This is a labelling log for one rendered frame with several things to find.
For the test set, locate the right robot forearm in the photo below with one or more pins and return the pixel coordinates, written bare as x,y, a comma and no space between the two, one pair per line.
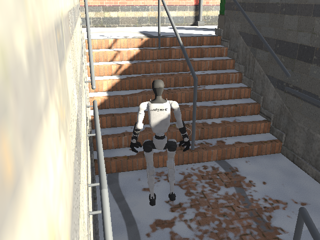
183,132

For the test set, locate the left robot upper arm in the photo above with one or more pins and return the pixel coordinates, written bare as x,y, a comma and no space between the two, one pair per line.
140,115

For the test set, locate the left robot forearm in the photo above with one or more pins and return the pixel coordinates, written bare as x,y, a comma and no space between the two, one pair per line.
135,134

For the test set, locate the right robot hand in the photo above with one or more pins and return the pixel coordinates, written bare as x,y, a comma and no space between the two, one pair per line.
185,143

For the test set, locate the robot torso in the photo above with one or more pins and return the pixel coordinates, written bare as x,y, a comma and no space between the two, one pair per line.
159,115

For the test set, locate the right robot upper arm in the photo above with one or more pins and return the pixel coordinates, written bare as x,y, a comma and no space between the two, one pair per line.
177,113

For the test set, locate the left robot hand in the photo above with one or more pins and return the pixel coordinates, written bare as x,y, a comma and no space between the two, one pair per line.
137,145

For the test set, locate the left robot foot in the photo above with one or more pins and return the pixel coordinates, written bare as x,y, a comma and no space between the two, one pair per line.
152,201

